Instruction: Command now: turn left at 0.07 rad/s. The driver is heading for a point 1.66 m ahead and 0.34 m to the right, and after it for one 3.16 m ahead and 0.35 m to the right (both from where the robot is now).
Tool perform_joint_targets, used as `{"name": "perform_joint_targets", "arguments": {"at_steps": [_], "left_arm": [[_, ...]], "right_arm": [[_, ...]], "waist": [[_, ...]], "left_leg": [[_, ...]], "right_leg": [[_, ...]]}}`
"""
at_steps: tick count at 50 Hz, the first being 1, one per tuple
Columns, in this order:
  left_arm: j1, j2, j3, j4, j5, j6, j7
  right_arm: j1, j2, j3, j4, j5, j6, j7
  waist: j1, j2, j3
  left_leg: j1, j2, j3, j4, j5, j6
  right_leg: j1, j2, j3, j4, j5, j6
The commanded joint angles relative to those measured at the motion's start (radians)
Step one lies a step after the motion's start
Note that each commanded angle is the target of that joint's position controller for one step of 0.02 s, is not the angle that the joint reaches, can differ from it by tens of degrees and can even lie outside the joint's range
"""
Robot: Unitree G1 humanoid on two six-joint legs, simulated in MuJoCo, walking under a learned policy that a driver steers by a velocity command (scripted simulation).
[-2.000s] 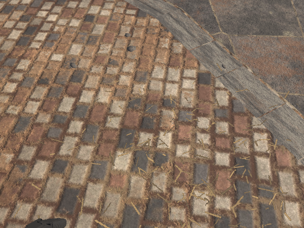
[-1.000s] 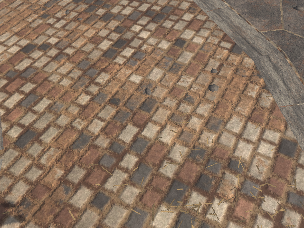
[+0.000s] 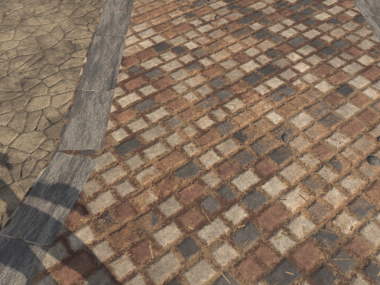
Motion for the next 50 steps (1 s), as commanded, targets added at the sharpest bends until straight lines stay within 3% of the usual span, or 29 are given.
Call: {"name": "perform_joint_targets", "arguments": {"at_steps": [1,4,5,7,10,12,14,16,17,18,19,20,22,24,29,32,35,37,38,39,40,41,42,43,44,45,46,48,50], "left_arm": [[-0.020,0.126,0.031,-0.072,-0.003,-0.011,0.006],[-0.019,0.117,0.027,-0.071,-0.004,-0.009,0.003],[-0.008,0.111,0.025,-0.066,-0.002,-0.007,0.003],[0.006,0.142,0.034,-0.059,-0.013,0.000,0.006],[0.086,0.198,0.050,-0.030,-0.029,-0.005,0.015],[0.098,0.210,0.055,-0.020,-0.031,-0.014,0.018],[0.045,0.205,0.052,-0.029,-0.041,-0.013,0.010],[-0.009,0.168,0.043,-0.043,-0.044,-0.009,0.003],[-0.043,0.108,0.024,-0.064,-0.036,-0.017,0.000],[-0.055,0.087,0.018,-0.110,-0.040,-0.037,0.003],[-0.060,0.149,0.036,-0.112,-0.054,-0.052,0.005],[-0.027,0.163,0.043,-0.099,-0.066,-0.061,-0.002],[-0.029,0.146,0.040,-0.081,-0.050,-0.072,-0.014],[-0.043,0.131,0.041,-0.079,-0.040,-0.069,-0.032],[-0.178,0.065,0.011,-0.117,-0.033,-0.068,-0.051],[-0.247,0.084,0.012,-0.137,-0.042,-0.073,-0.059],[-0.254,0.119,0.024,-0.149,-0.045,-0.077,-0.065],[-0.181,0.155,0.041,-0.135,-0.039,-0.076,-0.060],[-0.063,0.184,0.059,-0.104,-0.037,-0.072,-0.051],[0.103,0.218,0.077,-0.060,-0.037,-0.065,-0.038],[0.259,0.296,0.093,-0.031,-0.020,-0.057,-0.024],[0.272,0.316,0.088,-0.017,-0.013,-0.063,-0.040],[0.212,0.218,0.067,-0.023,-0.027,-0.064,-0.037],[0.145,0.188,0.057,-0.025,-0.033,-0.063,-0.033],[0.087,0.184,0.055,-0.027,-0.024,-0.064,-0.034],[0.051,0.159,0.049,-0.028,-0.011,-0.068,-0.039],[0.035,0.151,0.046,-0.026,0.000,-0.074,-0.039],[0.035,0.139,0.046,-0.009,-0.013,-0.090,-0.041],[0.050,0.158,0.050,0.013,-0.019,-0.097,-0.037]], "right_arm": [[-0.027,-0.095,-0.029,-0.060,0.002,-0.021,-0.004],[-0.015,-0.091,-0.030,-0.047,0.003,-0.023,-0.008],[0.002,-0.083,-0.028,-0.038,0.002,-0.022,-0.010],[0.017,-0.090,-0.032,-0.031,0.010,-0.023,-0.014],[-0.018,-0.072,-0.030,-0.061,0.030,-0.060,-0.009],[-0.044,-0.077,-0.032,-0.071,0.037,-0.087,0.001],[0.012,-0.069,-0.032,-0.052,0.040,-0.105,0.016],[0.153,-0.083,-0.046,0.017,0.030,-0.113,0.026],[0.251,-0.139,-0.063,0.034,0.027,-0.116,0.022],[0.330,-0.249,-0.090,0.038,0.027,-0.121,0.028],[0.326,-0.204,-0.073,0.029,0.019,-0.129,0.030],[0.284,-0.161,-0.058,0.020,0.017,-0.136,0.026],[0.235,-0.137,-0.047,0.008,0.017,-0.132,0.024],[0.221,-0.101,-0.030,0.008,0.013,-0.120,0.022],[0.246,-0.145,-0.033,0.033,0.023,-0.102,0.001],[0.277,-0.176,-0.038,0.058,0.028,-0.102,-0.002],[0.264,-0.185,-0.044,0.078,0.041,-0.101,-0.001],[0.244,-0.207,-0.052,0.081,0.035,-0.094,-0.003],[0.230,-0.211,-0.053,0.080,0.031,-0.086,-0.005],[0.228,-0.198,-0.046,0.072,0.024,-0.081,-0.009],[0.272,-0.123,-0.023,0.043,0.002,-0.083,-0.012],[0.404,-0.020,0.007,0.052,0.025,-0.103,-0.003],[0.298,-0.137,-0.019,0.052,0.053,-0.117,0.005],[0.180,-0.175,-0.029,0.021,0.066,-0.126,0.010],[0.129,-0.162,-0.025,0.010,0.053,-0.134,0.004],[0.108,-0.154,-0.030,0.013,0.033,-0.130,-0.001],[0.149,-0.138,-0.030,0.019,0.034,-0.121,0.002],[0.174,-0.113,-0.025,0.033,0.032,-0.101,-0.001],[0.114,-0.108,-0.024,0.013,0.022,-0.091,-0.005]], "waist": [[0.013,-0.020,-0.042],[0.013,-0.001,-0.045],[0.013,-0.005,-0.065],[0.018,-0.047,-0.023],[0.034,-0.164,0.086],[0.039,-0.161,0.120],[-0.003,-0.163,0.095],[-0.069,-0.131,0.032],[-0.105,-0.006,0.005],[-0.114,0.263,-0.017],[-0.112,0.215,0.006],[-0.076,0.134,0.039],[-0.056,0.048,0.044],[-0.041,0.068,0.040],[-0.075,0.063,0.068],[-0.088,0.086,0.091],[-0.054,0.088,0.099],[0.000,0.104,0.028],[0.068,0.105,-0.054],[0.143,0.093,-0.161],[0.162,-0.091,-0.317],[0.080,-0.344,-0.455],[0.107,-0.226,-0.319],[0.098,-0.143,-0.160],[0.063,-0.043,-0.097],[0.032,-0.027,-0.051],[-0.005,-0.084,-0.066],[-0.023,-0.089,-0.056],[-0.020,-0.068,-0.007]], "left_leg": [[-0.003,0.060,-0.054,-0.064,0.137,0.019],[0.007,0.063,-0.058,-0.064,0.158,0.015],[0.018,0.053,-0.046,-0.063,0.087,0.016],[-0.053,0.008,0.009,-0.011,-0.171,0.028],[-0.235,0.014,0.111,0.167,-0.189,0.029],[-0.259,0.062,0.097,0.209,-0.182,0.044],[-0.127,0.064,0.125,0.080,-0.166,0.073],[0.189,0.024,0.141,-0.029,0.014,0.074],[0.287,0.142,-0.060,-0.129,-0.092,0.120],[0.388,0.347,-0.461,-0.286,-0.213,0.253],[0.398,0.419,-0.601,-0.330,-0.202,0.329],[0.409,0.404,-0.513,-0.308,-0.176,0.313],[0.401,0.343,-0.348,-0.323,-0.075,0.256],[0.345,0.287,-0.211,-0.352,0.121,0.218],[0.234,0.226,-0.020,-0.392,0.296,0.201],[0.186,0.243,0.001,-0.412,0.263,0.197],[0.260,0.291,0.005,-0.377,0.350,0.174],[0.315,0.291,0.029,-0.260,0.646,0.148],[0.305,0.264,0.060,-0.112,0.813,0.128],[0.194,0.222,0.086,0.094,0.811,0.098],[-0.081,0.131,0.122,0.457,0.416,0.059],[-0.342,-0.030,0.006,0.736,-0.308,0.022],[-0.457,0.034,-0.043,0.826,-0.275,0.030],[-0.488,0.084,0.003,0.802,-0.177,0.041],[-0.448,0.131,0.025,0.750,-0.086,0.044],[-0.401,0.163,0.028,0.697,-0.031,0.046],[-0.344,0.185,0.017,0.680,0.005,0.042],[-0.318,0.198,0.030,0.636,0.022,0.025],[-0.374,0.209,0.040,0.559,0.073,0.006]], "right_leg": [[0.019,-0.085,0.089,-0.100,0.101,-0.037],[0.023,-0.076,0.081,-0.092,0.117,-0.038],[0.028,-0.068,0.076,-0.102,0.034,-0.040],[0.010,-0.075,0.115,-0.140,-0.250,-0.077],[0.020,-0.278,0.411,-0.308,-0.534,-0.209],[0.001,-0.329,0.472,-0.335,-0.470,-0.241],[-0.042,-0.279,0.359,-0.312,-0.357,-0.202],[-0.190,-0.164,0.193,-0.191,-0.212,-0.133],[-0.285,-0.078,0.081,0.027,-0.126,-0.072],[-0.463,0.038,-0.038,0.351,-0.148,-0.007],[-0.587,0.020,0.062,0.548,-0.287,-0.009],[-0.653,-0.025,0.093,0.633,-0.224,-0.031],[-0.685,-0.082,0.074,0.614,-0.059,-0.053],[-0.617,-0.107,0.044,0.542,0.038,-0.038],[-0.497,-0.077,-0.033,0.216,0.235,0.021],[-0.387,-0.045,-0.047,0.079,0.323,0.017],[-0.365,-0.043,-0.021,0.013,0.307,-0.029],[-0.249,-0.005,-0.046,0.004,0.252,-0.067],[-0.092,0.027,-0.072,-0.003,0.244,-0.095],[0.157,0.007,-0.054,0.017,0.255,-0.125],[0.488,-0.221,0.249,0.021,0.176,-0.204],[0.663,-0.401,0.760,-0.183,-0.111,-0.331],[0.567,-0.366,0.743,-0.261,-0.243,-0.284],[0.403,-0.334,0.569,-0.272,-0.174,-0.246],[0.258,-0.299,0.466,-0.288,-0.047,-0.228],[0.152,-0.248,0.373,-0.311,0.079,-0.211],[0.096,-0.237,0.330,-0.338,0.124,-0.223],[0.037,-0.217,0.263,-0.384,0.173,-0.247],[0.005,-0.213,0.212,-0.419,0.205,-0.253]]}}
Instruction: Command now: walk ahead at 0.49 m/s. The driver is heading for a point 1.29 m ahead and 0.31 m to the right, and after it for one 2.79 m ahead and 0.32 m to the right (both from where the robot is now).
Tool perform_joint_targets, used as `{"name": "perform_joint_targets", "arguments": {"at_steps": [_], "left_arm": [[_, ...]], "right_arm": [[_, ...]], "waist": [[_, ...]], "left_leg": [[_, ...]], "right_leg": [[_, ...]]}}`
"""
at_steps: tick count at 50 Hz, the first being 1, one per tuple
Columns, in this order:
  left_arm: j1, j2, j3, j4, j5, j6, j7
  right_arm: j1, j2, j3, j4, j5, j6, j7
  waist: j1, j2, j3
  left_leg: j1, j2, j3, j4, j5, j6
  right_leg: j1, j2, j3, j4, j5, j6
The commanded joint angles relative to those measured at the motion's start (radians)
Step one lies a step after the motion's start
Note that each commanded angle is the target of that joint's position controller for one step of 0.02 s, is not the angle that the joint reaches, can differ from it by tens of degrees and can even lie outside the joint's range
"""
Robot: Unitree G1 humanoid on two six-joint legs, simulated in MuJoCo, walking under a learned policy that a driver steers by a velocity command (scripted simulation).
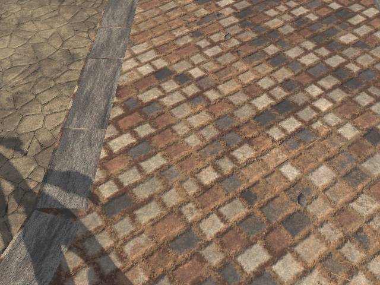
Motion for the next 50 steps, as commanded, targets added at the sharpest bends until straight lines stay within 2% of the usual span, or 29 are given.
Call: {"name": "perform_joint_targets", "arguments": {"at_steps": [1,6,10,12,14,15,16,17,18,19,20,21,22,23,24,25,28,31,34,39,42,43,44,45,46,47,48,49,50], "left_arm": [[-0.050,0.129,0.029,-0.055,-0.004,-0.030,0.008],[0.032,0.161,0.031,-0.018,-0.016,-0.011,0.025],[0.118,0.175,0.032,0.027,-0.023,0.010,0.028],[0.138,0.181,0.033,0.044,-0.023,0.025,0.033],[0.131,0.193,0.038,0.051,-0.024,0.036,0.039],[0.115,0.205,0.041,0.049,-0.023,0.040,0.041],[0.092,0.209,0.040,0.045,-0.022,0.046,0.043],[0.084,0.183,0.027,0.032,-0.013,0.047,0.046],[0.166,0.087,-0.005,-0.005,0.001,0.031,0.042],[0.202,0.054,-0.019,0.015,-0.009,0.010,0.034],[0.116,0.165,0.009,-0.003,-0.036,-0.007,0.027],[0.027,0.172,0.011,-0.032,-0.050,-0.016,0.024],[-0.010,0.156,0.010,-0.037,-0.041,-0.014,0.025],[-0.007,0.148,0.017,-0.031,-0.028,-0.002,0.029],[0.025,0.129,0.015,-0.022,-0.029,0.012,0.028],[0.049,0.109,0.012,-0.008,-0.029,0.025,0.029],[0.007,0.090,0.013,-0.027,-0.030,0.048,0.039],[-0.062,0.080,0.013,-0.049,-0.023,0.042,0.031],[-0.168,0.054,0.002,-0.084,-0.020,0.033,0.013],[-0.283,0.056,0.001,-0.164,-0.022,0.034,-0.017],[-0.224,0.095,0.023,-0.182,-0.022,0.040,-0.029],[-0.122,0.128,0.043,-0.164,-0.023,0.043,-0.027],[0.042,0.182,0.075,-0.124,-0.026,0.046,-0.015],[0.175,0.278,0.104,-0.101,-0.028,0.058,0.010],[0.123,0.331,0.104,-0.130,-0.032,0.047,0.007],[0.139,0.236,0.080,-0.137,-0.026,0.040,0.005],[0.104,0.195,0.069,-0.135,-0.019,0.032,0.008],[0.040,0.177,0.062,-0.143,-0.021,0.028,0.007],[-0.018,0.146,0.053,-0.157,-0.019,0.028,0.010]], "right_arm": [[0.032,-0.054,-0.014,-0.051,-0.015,0.005,-0.006],[-0.147,-0.021,0.003,-0.095,-0.012,-0.020,0.011],[-0.270,-0.020,0.009,-0.140,0.000,-0.032,0.036],[-0.305,-0.028,0.008,-0.162,0.002,-0.037,0.050],[-0.283,-0.047,0.002,-0.165,0.001,-0.040,0.059],[-0.234,-0.067,-0.007,-0.155,-0.001,-0.040,0.059],[-0.120,-0.098,-0.025,-0.124,-0.002,-0.041,0.054],[0.048,-0.151,-0.048,-0.079,-0.007,-0.039,0.043],[0.190,-0.255,-0.072,-0.060,-0.032,-0.035,0.033],[0.223,-0.211,-0.064,-0.040,-0.013,-0.029,0.035],[0.171,-0.142,-0.041,-0.048,-0.005,-0.024,0.034],[0.102,-0.115,-0.031,-0.058,-0.006,-0.020,0.029],[0.040,-0.092,-0.023,-0.060,-0.013,-0.021,0.032],[0.000,-0.061,-0.015,-0.064,-0.022,-0.027,0.033],[-0.017,-0.064,-0.017,-0.060,-0.028,-0.034,0.035],[-0.020,-0.058,-0.018,-0.052,-0.026,-0.045,0.038],[-0.019,-0.085,-0.029,-0.017,-0.032,-0.059,0.031],[-0.011,-0.099,-0.032,0.003,-0.031,-0.056,0.020],[0.018,-0.120,-0.035,0.024,-0.024,-0.051,0.010],[0.082,-0.148,-0.047,0.069,-0.004,-0.012,0.002],[0.055,-0.184,-0.059,0.060,0.001,0.014,-0.012],[0.045,-0.191,-0.061,0.055,0.000,0.024,-0.018],[0.034,-0.183,-0.055,0.046,0.000,0.028,-0.024],[0.069,-0.119,-0.030,0.020,-0.030,0.015,-0.023],[0.136,-0.015,0.007,-0.029,-0.033,-0.022,-0.003],[0.023,-0.119,-0.015,-0.035,0.002,-0.060,0.016],[-0.053,-0.134,-0.017,-0.065,0.028,-0.077,0.024],[-0.065,-0.117,-0.013,-0.064,0.012,-0.083,0.018],[-0.066,-0.127,-0.022,-0.058,-0.014,-0.078,0.011]], "waist": [[-0.041,-0.085,-0.003],[0.028,-0.072,0.024],[0.075,-0.073,0.047],[0.073,-0.083,0.049],[0.044,-0.104,0.024],[0.012,-0.122,-0.011],[-0.057,-0.124,-0.085],[-0.132,-0.106,-0.208],[-0.131,0.072,-0.387],[-0.126,0.222,-0.484],[-0.141,0.130,-0.342],[-0.121,0.074,-0.214],[-0.087,0.003,-0.124],[-0.055,0.002,-0.080],[-0.030,0.040,-0.068],[-0.020,0.035,-0.060],[-0.010,0.023,-0.015],[-0.028,0.012,0.001],[-0.074,0.000,0.025],[-0.105,-0.008,0.056],[-0.045,0.039,-0.016],[0.014,0.046,-0.078],[0.101,0.018,-0.163],[0.127,-0.152,-0.269],[0.024,-0.334,-0.395],[0.102,-0.190,-0.393],[0.095,-0.144,-0.254],[0.043,-0.032,-0.163],[0.008,-0.025,-0.119]], "left_leg": [[-0.091,0.059,-0.030,-0.087,0.113,-0.027],[-0.078,0.020,0.019,-0.423,0.376,-0.032],[-0.097,-0.012,0.033,-0.554,0.378,-0.017],[-0.116,-0.026,0.031,-0.594,0.310,0.004],[-0.065,-0.047,0.040,-0.624,0.226,0.031],[0.020,-0.074,0.061,-0.632,0.186,0.048],[0.187,-0.107,0.092,-0.661,0.198,0.076],[0.461,-0.066,0.057,-0.635,0.239,0.119],[0.891,0.200,-0.322,-0.604,0.209,0.253],[1.028,0.310,-0.678,-0.755,0.067,0.347],[0.933,0.273,-0.586,-0.793,-0.022,0.294],[0.786,0.233,-0.436,-0.814,0.012,0.257],[0.637,0.193,-0.328,-0.855,0.093,0.234],[0.540,0.158,-0.252,-0.896,0.140,0.215],[0.470,0.150,-0.212,-0.931,0.171,0.218],[0.434,0.138,-0.158,-0.950,0.240,0.219],[0.388,0.136,-0.044,-1.003,0.291,0.216],[0.417,0.103,0.067,-1.014,0.330,0.182],[0.451,0.103,0.134,-1.024,0.329,0.158],[0.664,0.174,0.168,-0.942,0.436,0.139],[0.712,0.177,0.211,-0.760,0.864,0.103],[0.692,0.160,0.231,-0.610,0.983,0.087],[0.580,0.117,0.257,-0.388,0.936,0.052],[0.300,0.054,0.261,-0.061,0.477,0.009],[-0.104,-0.175,0.095,0.262,-0.324,-0.043],[-0.216,-0.114,-0.069,0.305,-0.294,-0.018],[-0.256,-0.074,-0.051,0.259,-0.209,0.004],[-0.213,-0.029,-0.045,0.158,-0.135,0.006],[-0.150,-0.002,-0.039,0.071,-0.097,-0.005]], "right_leg": [[0.007,-0.284,0.258,-0.249,0.081,-0.180],[0.062,-0.238,0.146,-0.249,0.151,-0.128],[0.188,-0.282,0.152,-0.206,0.164,-0.126],[0.270,-0.315,0.165,-0.162,0.220,-0.118],[0.326,-0.334,0.170,-0.103,0.336,-0.098],[0.335,-0.328,0.161,-0.043,0.485,-0.087],[0.315,-0.295,0.129,0.091,0.644,-0.066],[0.196,-0.245,0.092,0.298,0.610,-0.034],[-0.178,-0.125,0.042,0.685,0.234,0.029],[-0.414,-0.011,0.131,0.908,-0.410,0.058],[-0.522,-0.077,0.190,0.983,-0.396,0.045],[-0.541,-0.129,0.156,0.960,-0.310,0.039],[-0.514,-0.169,0.136,0.889,-0.235,0.044],[-0.464,-0.200,0.140,0.834,-0.178,0.049],[-0.404,-0.212,0.146,0.816,-0.149,0.061],[-0.376,-0.214,0.149,0.801,-0.136,0.070],[-0.429,-0.211,0.175,0.718,-0.035,0.096],[-0.444,-0.196,0.164,0.536,0.148,0.096],[-0.415,-0.182,0.102,0.370,0.263,0.084],[-0.503,-0.166,0.059,0.261,0.148,0.038],[-0.362,-0.089,-0.026,0.258,-0.009,-0.014],[-0.225,-0.046,-0.050,0.248,-0.033,-0.040],[0.023,-0.014,-0.035,0.185,0.024,-0.081],[0.338,-0.205,0.261,0.187,0.074,-0.154],[0.628,-0.421,0.858,0.021,-0.121,-0.368],[0.631,-0.408,0.839,-0.050,-0.174,-0.321],[0.515,-0.373,0.685,-0.053,-0.115,-0.275],[0.355,-0.328,0.572,-0.057,-0.002,-0.240],[0.239,-0.294,0.493,-0.072,0.104,-0.223]]}}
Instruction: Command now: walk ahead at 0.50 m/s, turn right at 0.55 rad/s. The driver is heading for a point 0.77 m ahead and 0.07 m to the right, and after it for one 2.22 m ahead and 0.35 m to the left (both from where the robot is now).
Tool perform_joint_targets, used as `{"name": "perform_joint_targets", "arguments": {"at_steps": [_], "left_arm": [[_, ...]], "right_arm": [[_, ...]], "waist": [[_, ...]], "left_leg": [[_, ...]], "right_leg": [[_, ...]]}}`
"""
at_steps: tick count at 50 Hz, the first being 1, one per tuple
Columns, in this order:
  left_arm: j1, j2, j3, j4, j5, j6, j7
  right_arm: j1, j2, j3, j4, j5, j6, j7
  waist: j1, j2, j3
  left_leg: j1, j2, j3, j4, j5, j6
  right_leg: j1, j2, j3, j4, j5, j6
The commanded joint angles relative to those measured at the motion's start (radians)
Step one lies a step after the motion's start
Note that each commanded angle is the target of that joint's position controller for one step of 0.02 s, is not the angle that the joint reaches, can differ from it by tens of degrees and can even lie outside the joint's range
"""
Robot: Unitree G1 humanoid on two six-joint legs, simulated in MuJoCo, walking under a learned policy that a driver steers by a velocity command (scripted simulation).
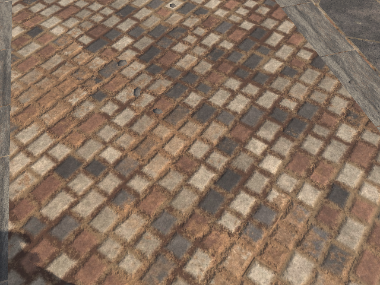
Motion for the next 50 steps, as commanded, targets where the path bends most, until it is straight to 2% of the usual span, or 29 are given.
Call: {"name": "perform_joint_targets", "arguments": {"at_steps": [1,4,9,11,14,16,17,18,19,20,21,22,23,24,25,27,30,32,37,40,42,43,44,45,46,47,48,49,50], "left_arm": [[0.057,0.111,0.029,-0.067,0.014,-0.014,0.013],[0.057,0.132,0.036,-0.067,0.008,-0.018,0.027],[0.120,0.161,0.046,-0.040,-0.003,-0.003,0.051],[0.156,0.166,0.048,-0.024,-0.006,0.002,0.053],[0.180,0.153,0.046,-0.010,-0.012,0.010,0.056],[0.164,0.153,0.048,-0.012,-0.007,0.015,0.058],[0.149,0.135,0.043,-0.014,-0.004,0.017,0.057],[0.155,0.089,0.026,-0.017,0.003,0.015,0.054],[0.184,0.031,0.003,-0.029,0.023,0.012,0.053],[0.334,0.000,-0.007,-0.041,-0.016,0.001,0.051],[0.308,0.104,0.008,-0.007,-0.025,-0.001,0.055],[0.187,0.146,0.020,-0.020,-0.017,0.000,0.053],[0.121,0.133,0.018,-0.035,-0.005,0.000,0.054],[0.073,0.118,0.018,-0.049,0.009,-0.006,0.052],[0.080,0.100,0.016,-0.054,0.005,-0.008,0.045],[0.094,0.067,0.009,-0.047,0.003,-0.007,0.038],[0.012,0.033,-0.008,-0.075,0.014,-0.010,0.035],[-0.044,0.018,-0.017,-0.084,0.014,-0.018,0.028],[-0.180,0.026,-0.018,-0.115,0.000,-0.029,0.011],[-0.207,0.048,-0.011,-0.134,-0.003,-0.034,0.000],[-0.101,0.083,0.009,-0.106,0.005,-0.035,0.002],[0.036,0.126,0.033,-0.063,0.010,-0.033,0.010],[0.222,0.203,0.055,-0.032,0.022,-0.028,0.022],[0.255,0.278,0.065,-0.017,0.022,-0.022,0.020],[0.255,0.180,0.042,-0.017,0.009,-0.021,0.017],[0.188,0.146,0.027,-0.021,0.007,-0.025,0.017],[0.126,0.123,0.019,-0.027,0.013,-0.026,0.015],[0.078,0.096,0.012,-0.029,0.020,-0.028,0.012],[0.051,0.077,0.006,-0.028,0.029,-0.033,0.011]], "right_arm": [[-0.046,-0.134,-0.033,-0.110,-0.021,-0.033,0.000],[-0.033,-0.099,-0.028,-0.117,-0.031,-0.004,-0.003],[-0.218,-0.051,-0.007,-0.167,-0.027,-0.004,0.002],[-0.270,-0.059,-0.009,-0.184,-0.014,-0.010,0.009],[-0.285,-0.097,-0.024,-0.197,-0.007,-0.022,0.020],[-0.241,-0.120,-0.037,-0.190,-0.005,-0.031,0.021],[-0.163,-0.129,-0.046,-0.168,-0.007,-0.035,0.019],[-0.062,-0.157,-0.059,-0.149,-0.022,-0.041,0.014],[0.085,-0.207,-0.070,-0.135,-0.034,-0.041,0.008],[0.154,-0.273,-0.090,-0.081,-0.036,-0.027,0.021],[0.123,-0.166,-0.068,-0.102,-0.007,-0.025,0.027],[0.079,-0.112,-0.053,-0.108,-0.005,-0.019,0.023],[0.036,-0.103,-0.045,-0.115,-0.017,-0.013,0.023],[0.013,-0.086,-0.039,-0.108,-0.022,-0.009,0.022],[0.005,-0.080,-0.034,-0.102,-0.030,-0.011,0.019],[0.015,-0.070,-0.031,-0.087,-0.018,-0.015,0.018],[0.040,-0.121,-0.043,-0.063,-0.006,-0.013,0.013],[0.053,-0.139,-0.046,-0.050,-0.003,-0.006,0.010],[0.131,-0.160,-0.046,-0.003,0.011,0.013,0.010],[0.145,-0.175,-0.051,0.018,0.016,0.028,0.006],[0.121,-0.188,-0.053,0.020,0.019,0.038,0.000],[0.125,-0.166,-0.044,0.019,0.014,0.040,-0.002],[0.118,-0.111,-0.019,-0.013,-0.013,0.036,-0.005],[0.231,-0.006,0.013,-0.032,-0.012,0.014,0.000],[0.175,-0.114,-0.011,-0.019,0.009,-0.002,0.006],[0.088,-0.153,-0.024,-0.046,0.026,-0.011,0.011],[0.044,-0.141,-0.022,-0.050,0.018,-0.012,0.008],[0.031,-0.130,-0.024,-0.048,0.005,-0.007,0.007],[0.051,-0.117,-0.025,-0.041,0.004,0.005,0.009]], "waist": [[0.007,-0.019,-0.122],[-0.017,-0.029,-0.095],[0.052,-0.070,-0.058],[0.075,-0.082,-0.057],[0.070,-0.099,-0.060],[0.038,-0.130,-0.065],[-0.003,-0.135,-0.089],[-0.047,-0.113,-0.172],[-0.090,0.017,-0.315],[-0.018,0.379,-0.373],[-0.048,0.223,-0.282],[-0.073,0.122,-0.162],[-0.059,0.052,-0.109],[-0.047,0.033,-0.057],[-0.020,0.077,-0.056],[-0.007,0.102,-0.065],[-0.023,0.076,-0.045],[-0.041,0.070,-0.041],[-0.086,0.075,-0.017],[-0.068,0.085,-0.006],[0.009,0.082,-0.064],[0.071,0.059,-0.155],[0.141,-0.058,-0.305],[0.077,-0.320,-0.407],[0.116,-0.210,-0.365],[0.103,-0.162,-0.225],[0.076,-0.094,-0.159],[0.048,-0.076,-0.110],[0.017,-0.091,-0.098]], "left_leg": [[-0.314,0.082,-0.080,-0.044,0.085,-0.004],[-0.273,0.076,-0.050,-0.169,0.137,-0.054],[-0.197,0.008,-0.029,-0.548,0.454,-0.083],[-0.154,-0.018,-0.032,-0.624,0.509,-0.080],[-0.138,-0.026,-0.072,-0.705,0.451,-0.053],[-0.083,-0.028,-0.072,-0.726,0.363,-0.021],[0.007,-0.030,-0.048,-0.763,0.369,0.004],[0.183,0.020,-0.074,-0.765,0.368,0.046],[0.435,0.192,-0.263,-0.754,0.321,0.109],[0.668,0.367,-0.754,-0.879,0.057,0.273],[0.620,0.356,-0.789,-0.926,-0.155,0.253],[0.509,0.313,-0.619,-0.929,-0.111,0.213],[0.401,0.270,-0.504,-0.940,0.014,0.196],[0.322,0.232,-0.423,-0.962,0.127,0.196],[0.273,0.213,-0.371,-0.978,0.205,0.196],[0.244,0.187,-0.295,-1.008,0.302,0.208],[0.231,0.195,-0.226,-1.052,0.394,0.231],[0.227,0.178,-0.167,-1.064,0.418,0.217],[0.252,0.180,-0.105,-1.046,0.434,0.187],[0.323,0.220,-0.116,-1.002,0.481,0.165],[0.326,0.199,-0.076,-0.870,0.693,0.133],[0.273,0.150,-0.032,-0.701,0.770,0.107],[0.076,0.092,0.016,-0.388,0.525,0.065],[-0.292,-0.075,0.013,-0.069,-0.118,0.009],[-0.413,-0.027,-0.092,0.049,-0.162,0.015],[-0.464,0.019,-0.076,0.055,-0.069,0.027],[-0.430,0.060,-0.055,0.014,0.020,0.025],[-0.394,0.084,-0.054,-0.039,0.076,0.016],[-0.334,0.105,-0.063,-0.064,0.116,0.010]], "right_leg": [[0.339,-0.275,0.421,-0.291,0.201,-0.205],[0.217,-0.241,0.341,-0.327,0.309,-0.213],[0.137,-0.157,0.255,-0.310,0.198,-0.136],[0.144,-0.169,0.290,-0.295,0.139,-0.120],[0.237,-0.205,0.383,-0.216,0.082,-0.102],[0.272,-0.222,0.435,-0.155,0.101,-0.086],[0.273,-0.205,0.423,-0.101,0.140,-0.068],[0.242,-0.155,0.374,0.042,0.177,-0.037],[0.117,-0.082,0.281,0.325,-0.023,0.003],[-0.236,0.033,0.189,0.616,-0.416,0.063],[-0.344,-0.036,0.235,0.726,-0.380,0.073],[-0.369,-0.066,0.213,0.742,-0.287,0.075],[-0.341,-0.096,0.179,0.718,-0.224,0.077],[-0.330,-0.122,0.170,0.659,-0.181,0.076],[-0.285,-0.149,0.160,0.619,-0.151,0.075],[-0.251,-0.165,0.121,0.543,-0.143,0.084],[-0.272,-0.187,0.085,0.378,-0.064,0.103],[-0.244,-0.184,0.067,0.249,0.044,0.106],[-0.156,-0.144,0.032,0.047,0.183,0.101],[-0.131,-0.131,0.031,-0.016,0.113,0.065],[0.048,-0.095,-0.005,-0.076,0.097,0.029],[0.253,-0.088,-0.010,-0.084,0.105,0.000],[0.546,-0.278,0.201,-0.054,0.134,-0.070],[0.805,-0.479,0.651,-0.167,-0.055,-0.227],[0.765,-0.463,0.716,-0.236,-0.206,-0.219],[0.647,-0.427,0.575,-0.254,-0.170,-0.179],[0.523,-0.381,0.468,-0.273,-0.071,-0.156],[0.423,-0.351,0.387,-0.302,0.016,-0.144],[0.353,-0.329,0.327,-0.334,0.071,-0.133]]}}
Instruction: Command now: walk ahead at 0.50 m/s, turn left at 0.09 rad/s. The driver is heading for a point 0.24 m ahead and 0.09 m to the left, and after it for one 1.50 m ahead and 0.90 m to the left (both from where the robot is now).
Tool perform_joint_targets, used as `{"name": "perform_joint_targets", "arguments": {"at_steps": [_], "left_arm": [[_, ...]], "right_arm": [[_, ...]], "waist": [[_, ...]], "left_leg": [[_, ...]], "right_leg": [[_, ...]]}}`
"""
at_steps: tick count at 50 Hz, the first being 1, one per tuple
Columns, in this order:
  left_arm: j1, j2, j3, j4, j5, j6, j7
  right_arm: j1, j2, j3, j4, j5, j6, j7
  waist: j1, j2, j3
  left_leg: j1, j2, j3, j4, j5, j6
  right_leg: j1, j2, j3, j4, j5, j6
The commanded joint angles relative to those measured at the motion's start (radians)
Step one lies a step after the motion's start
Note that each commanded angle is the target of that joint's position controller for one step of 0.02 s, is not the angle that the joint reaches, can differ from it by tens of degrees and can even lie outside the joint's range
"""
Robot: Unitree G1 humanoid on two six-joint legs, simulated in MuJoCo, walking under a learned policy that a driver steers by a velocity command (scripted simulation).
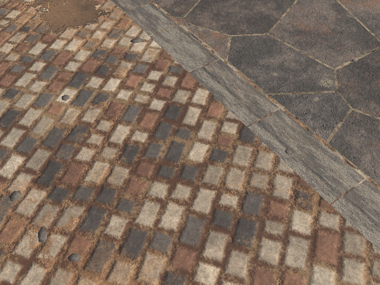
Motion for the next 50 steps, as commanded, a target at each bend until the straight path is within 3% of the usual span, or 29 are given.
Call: {"name": "perform_joint_targets", "arguments": {"at_steps": [1,5,9,14,16,17,18,19,20,21,22,23,25,27,30,35,38,39,40,41,42,43,44,45,47,50], "left_arm": [[0.049,0.102,0.032,-0.026,0.010,-0.021,0.000],[0.033,0.127,0.042,0.020,0.022,-0.041,0.013],[0.036,0.152,0.044,0.044,0.017,-0.024,0.038],[0.053,0.186,0.058,0.076,-0.010,0.021,0.060],[0.029,0.196,0.064,0.068,-0.021,0.042,0.072],[0.022,0.186,0.062,0.063,-0.023,0.052,0.078],[0.064,0.172,0.055,0.056,-0.007,0.050,0.079],[0.138,0.080,0.025,0.028,0.050,0.039,0.065],[0.162,0.103,0.017,0.028,0.030,0.029,0.045],[0.096,0.163,0.033,0.026,-0.003,0.030,0.036],[0.037,0.159,0.033,0.010,-0.008,0.037,0.039],[0.009,0.151,0.034,0.014,0.002,0.048,0.051],[0.010,0.143,0.037,0.006,0.008,0.068,0.060],[0.027,0.112,0.030,0.014,0.007,0.071,0.064],[0.011,0.104,0.026,0.018,0.007,0.073,0.065],[-0.029,0.114,0.033,0.002,-0.002,0.061,0.052],[0.025,0.117,0.044,0.017,-0.007,0.043,0.040],[0.054,0.150,0.057,0.023,0.001,0.042,0.041],[0.059,0.236,0.075,0.013,0.025,0.047,0.047],[0.030,0.268,0.085,0.012,0.059,0.052,0.044],[-0.036,0.206,0.068,-0.025,0.056,0.047,0.049],[-0.085,0.160,0.057,-0.037,0.040,0.047,0.056],[-0.110,0.139,0.050,-0.046,0.022,0.050,0.060],[-0.111,0.127,0.044,-0.046,0.009,0.053,0.064],[-0.084,0.125,0.041,-0.043,0.013,0.063,0.071],[-0.010,0.155,0.053,-0.027,0.019,0.077,0.079]], "right_arm": [[-0.004,-0.080,-0.024,-0.068,0.000,-0.001,0.001],[-0.032,-0.043,-0.022,-0.080,-0.011,0.030,-0.011],[-0.154,-0.016,-0.011,-0.125,-0.018,0.025,0.010],[-0.210,-0.055,-0.030,-0.194,-0.020,0.035,0.045],[-0.155,-0.079,-0.045,-0.200,-0.024,0.036,0.054],[-0.071,-0.104,-0.062,-0.182,-0.023,0.033,0.051],[0.008,-0.178,-0.088,-0.176,-0.026,0.032,0.033],[0.016,-0.266,-0.100,-0.195,-0.030,0.042,0.009],[0.022,-0.230,-0.086,-0.225,-0.041,0.042,0.009],[-0.036,-0.181,-0.078,-0.250,-0.032,0.047,0.012],[-0.091,-0.145,-0.070,-0.257,-0.016,0.053,0.006],[-0.124,-0.123,-0.062,-0.261,-0.007,0.062,0.000],[-0.164,-0.126,-0.063,-0.275,-0.020,0.079,-0.010],[-0.164,-0.144,-0.073,-0.282,-0.030,0.087,-0.019],[-0.162,-0.165,-0.084,-0.289,-0.020,0.097,-0.037],[-0.162,-0.159,-0.086,-0.298,-0.019,0.117,-0.041],[-0.175,-0.150,-0.084,-0.304,-0.006,0.129,-0.043],[-0.153,-0.129,-0.078,-0.301,-0.002,0.131,-0.045],[-0.129,-0.079,-0.066,-0.311,-0.005,0.130,-0.043],[-0.146,-0.110,-0.078,-0.341,-0.004,0.115,-0.039],[-0.110,-0.181,-0.101,-0.311,-0.018,0.109,-0.037],[-0.082,-0.190,-0.110,-0.279,-0.011,0.116,-0.035],[-0.056,-0.161,-0.106,-0.254,-0.011,0.129,-0.042],[-0.049,-0.138,-0.099,-0.250,-0.012,0.138,-0.042],[-0.084,-0.105,-0.087,-0.269,-0.001,0.144,-0.037],[-0.174,-0.080,-0.072,-0.313,0.003,0.139,-0.031]], "waist": [[0.021,-0.124,-0.056],[-0.006,-0.090,-0.012],[0.038,-0.094,-0.017],[0.048,-0.098,-0.030],[0.016,-0.105,-0.057],[-0.025,-0.077,-0.099],[-0.051,0.026,-0.168],[0.017,0.262,-0.251],[-0.007,0.220,-0.439],[-0.032,0.092,-0.379],[-0.017,0.028,-0.274],[0.000,-0.030,-0.200],[0.043,0.022,-0.139],[0.046,0.068,-0.145],[0.033,0.080,-0.177],[0.010,0.132,-0.146],[0.043,0.142,-0.135],[0.048,0.106,-0.134],[0.023,-0.100,-0.127],[0.012,-0.344,-0.077],[0.000,-0.241,-0.072],[-0.019,-0.177,-0.063],[-0.025,-0.150,-0.058],[-0.013,-0.152,-0.041],[0.008,-0.166,-0.027],[0.070,-0.200,-0.046]], "left_leg": [[-0.247,0.095,-0.055,0.007,0.107,-0.008],[-0.222,0.058,-0.067,-0.128,0.212,-0.051],[-0.133,0.026,-0.001,-0.400,0.464,-0.041],[-0.161,0.008,0.021,-0.506,0.345,0.002],[-0.093,-0.032,0.059,-0.545,0.259,0.035],[0.023,-0.069,0.077,-0.626,0.323,0.061],[0.219,-0.010,-0.044,-0.675,0.681,0.115],[0.511,0.236,-0.375,-0.594,1.202,0.275],[0.622,0.348,-0.634,-0.664,1.025,0.430],[0.556,0.293,-0.539,-0.699,0.866,0.387],[0.452,0.240,-0.447,-0.720,0.717,0.328],[0.337,0.203,-0.400,-0.751,0.603,0.285],[0.159,0.137,-0.353,-0.797,0.486,0.247],[0.119,0.111,-0.331,-0.803,0.498,0.242],[0.098,0.094,-0.344,-0.802,0.376,0.224],[0.088,0.075,-0.433,-0.807,0.140,0.185],[0.079,0.045,-0.459,-0.756,0.141,0.146],[0.023,0.003,-0.429,-0.702,0.077,0.104],[-0.123,-0.099,-0.285,-0.498,-0.097,0.043],[-0.244,-0.198,-0.126,-0.257,-0.227,-0.005],[-0.233,-0.135,-0.158,-0.077,-0.178,-0.035],[-0.221,-0.131,-0.143,-0.008,-0.115,-0.048],[-0.228,-0.125,-0.124,0.052,-0.065,-0.068],[-0.252,-0.118,-0.116,0.113,-0.031,-0.085],[-0.255,-0.099,-0.061,0.099,0.010,-0.107],[-0.276,-0.053,-0.029,-0.062,0.015,-0.131]], "right_leg": [[0.241,-0.267,0.300,-0.287,0.095,-0.177],[0.155,-0.253,0.083,-0.289,0.554,-0.165],[0.158,-0.213,-0.054,-0.275,0.589,-0.120],[0.322,-0.282,-0.053,-0.151,0.613,-0.103],[0.338,-0.279,-0.061,-0.013,0.714,-0.078],[0.316,-0.238,-0.091,0.132,0.710,-0.046],[0.197,-0.157,-0.117,0.356,0.516,0.020],[-0.144,0.004,-0.119,0.696,-0.357,0.097],[-0.271,0.070,0.098,0.904,-0.548,0.114],[-0.315,0.012,0.155,0.924,-0.471,0.103],[-0.343,-0.020,0.143,0.875,-0.391,0.099],[-0.333,-0.049,0.137,0.798,-0.340,0.103],[-0.223,-0.048,0.121,0.645,-0.284,0.109],[-0.167,-0.023,0.103,0.522,-0.268,0.125],[-0.113,-0.012,0.115,0.406,-0.191,0.139],[-0.061,0.004,0.126,0.248,-0.162,0.123],[0.063,0.010,0.100,0.008,-0.071,0.084],[0.154,-0.059,0.137,-0.082,-0.032,0.053],[0.237,-0.280,0.351,-0.158,-0.040,-0.042],[0.157,-0.424,0.572,-0.223,0.081,-0.186],[0.131,-0.424,0.520,-0.206,0.119,-0.201],[0.116,-0.358,0.406,-0.182,0.127,-0.152],[0.134,-0.300,0.323,-0.165,0.118,-0.115],[0.145,-0.289,0.280,-0.159,0.154,-0.115],[0.159,-0.255,0.189,-0.166,0.188,-0.124],[0.288,-0.285,0.167,-0.156,0.229,-0.151]]}}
